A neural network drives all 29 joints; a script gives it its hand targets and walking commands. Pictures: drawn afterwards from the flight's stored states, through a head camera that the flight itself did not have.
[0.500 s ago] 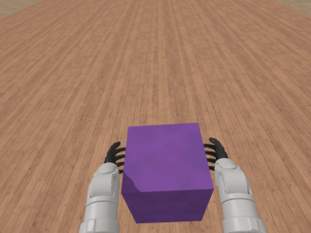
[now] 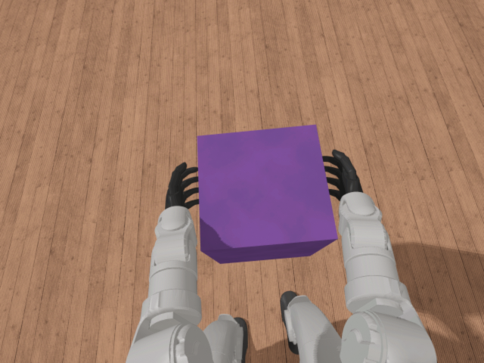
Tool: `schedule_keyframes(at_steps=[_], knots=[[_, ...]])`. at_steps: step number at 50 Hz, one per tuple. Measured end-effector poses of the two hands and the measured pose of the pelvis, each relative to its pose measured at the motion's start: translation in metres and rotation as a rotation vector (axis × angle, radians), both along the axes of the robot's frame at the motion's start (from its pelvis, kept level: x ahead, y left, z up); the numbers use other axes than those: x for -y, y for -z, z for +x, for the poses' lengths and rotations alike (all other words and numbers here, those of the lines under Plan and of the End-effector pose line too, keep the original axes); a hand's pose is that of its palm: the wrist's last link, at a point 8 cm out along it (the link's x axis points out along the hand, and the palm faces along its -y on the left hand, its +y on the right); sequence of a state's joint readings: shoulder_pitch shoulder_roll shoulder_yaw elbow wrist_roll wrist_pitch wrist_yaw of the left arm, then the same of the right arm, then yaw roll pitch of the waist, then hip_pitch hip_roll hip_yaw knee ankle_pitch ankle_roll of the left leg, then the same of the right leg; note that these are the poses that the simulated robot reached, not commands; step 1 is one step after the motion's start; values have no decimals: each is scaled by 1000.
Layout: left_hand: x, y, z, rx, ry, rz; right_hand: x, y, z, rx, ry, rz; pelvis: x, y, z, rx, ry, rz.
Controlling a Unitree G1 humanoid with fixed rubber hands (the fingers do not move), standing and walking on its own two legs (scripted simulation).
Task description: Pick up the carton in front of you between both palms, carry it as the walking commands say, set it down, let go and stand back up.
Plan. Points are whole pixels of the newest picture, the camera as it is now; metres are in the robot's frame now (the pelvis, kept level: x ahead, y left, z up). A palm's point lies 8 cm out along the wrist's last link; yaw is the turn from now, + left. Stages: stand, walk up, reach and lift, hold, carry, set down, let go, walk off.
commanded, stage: set down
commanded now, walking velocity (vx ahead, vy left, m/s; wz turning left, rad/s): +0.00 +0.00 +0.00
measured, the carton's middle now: (261, 204) +0.39 -0.02 -0.14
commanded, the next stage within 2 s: none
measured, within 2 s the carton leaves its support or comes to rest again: rests again in 1.88 s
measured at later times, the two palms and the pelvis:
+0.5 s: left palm (204, 204) +0.42 +0.11 -0.20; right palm (334, 195) +0.42 -0.19 -0.21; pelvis -0.02 -0.01 -0.13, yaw +3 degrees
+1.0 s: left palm (222, 206) +0.46 +0.09 -0.36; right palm (327, 201) +0.45 -0.21 -0.37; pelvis -0.05 -0.01 -0.25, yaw +6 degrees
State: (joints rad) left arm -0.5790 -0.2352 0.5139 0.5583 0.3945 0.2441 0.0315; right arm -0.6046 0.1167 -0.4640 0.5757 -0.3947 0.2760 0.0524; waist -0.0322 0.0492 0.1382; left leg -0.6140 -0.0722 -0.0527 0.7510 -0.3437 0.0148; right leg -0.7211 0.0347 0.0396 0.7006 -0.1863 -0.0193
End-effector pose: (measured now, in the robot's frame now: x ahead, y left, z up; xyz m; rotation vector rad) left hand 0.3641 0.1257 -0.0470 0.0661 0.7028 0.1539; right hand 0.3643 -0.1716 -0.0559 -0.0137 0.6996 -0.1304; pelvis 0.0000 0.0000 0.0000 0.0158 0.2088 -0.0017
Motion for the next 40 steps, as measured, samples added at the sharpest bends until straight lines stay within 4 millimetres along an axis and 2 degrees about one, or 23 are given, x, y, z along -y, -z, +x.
schedule_keyframes(at_steps=[4, 7, 13, 21, 40], knots=[[1, 44, 4, 13, -9, -12, 1, 45, 4, 13, 0, 1, 0, 18, -6, -131, -6, 6], [1, 69, 10, 38, -18, -28, 2, 69, 11, 38, 1, 10, 0, 36, -10, -219, -15, 9], [5, 94, 29, 83, -38, -60, 6, 94, 30, 82, 16, 27, 1, 70, -15, -330, -26, 10], [13, 129, 47, 45, -35, -62, 14, 129, 45, 43, 31, 36, 4, 108, -22, -414, -32, 16], [28, 254, 82, 26, -5, -58, 29, 253, 74, 25, 41, 20, 10, 208, -39, -566, -54, 38]])
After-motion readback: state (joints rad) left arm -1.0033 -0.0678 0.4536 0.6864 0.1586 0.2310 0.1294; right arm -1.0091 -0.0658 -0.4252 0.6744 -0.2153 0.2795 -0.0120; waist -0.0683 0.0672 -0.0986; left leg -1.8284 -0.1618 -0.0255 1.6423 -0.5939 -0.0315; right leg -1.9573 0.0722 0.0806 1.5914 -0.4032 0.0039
